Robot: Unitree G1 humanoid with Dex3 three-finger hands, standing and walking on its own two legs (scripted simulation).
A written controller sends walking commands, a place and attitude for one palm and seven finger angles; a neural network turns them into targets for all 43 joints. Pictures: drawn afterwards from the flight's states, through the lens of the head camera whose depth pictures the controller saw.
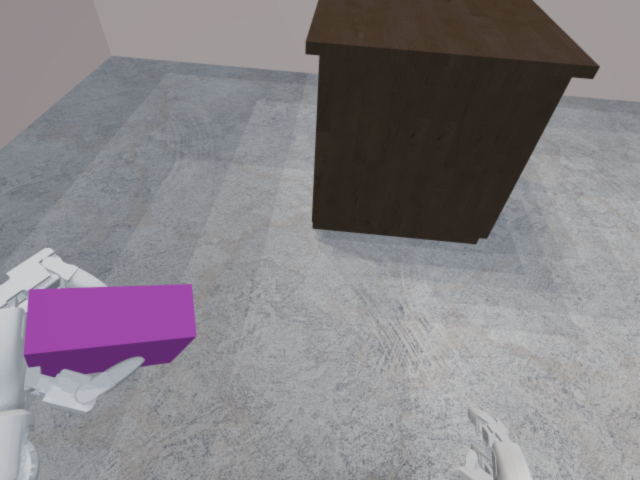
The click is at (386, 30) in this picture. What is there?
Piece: table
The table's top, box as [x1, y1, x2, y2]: [306, 0, 599, 78]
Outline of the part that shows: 306,39 306,53 309,54 592,78 599,67 532,0 318,0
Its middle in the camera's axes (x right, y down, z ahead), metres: +0.40 -0.78 +1.36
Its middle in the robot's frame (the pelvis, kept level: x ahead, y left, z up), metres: +1.57 -0.31 +0.05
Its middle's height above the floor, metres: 0.82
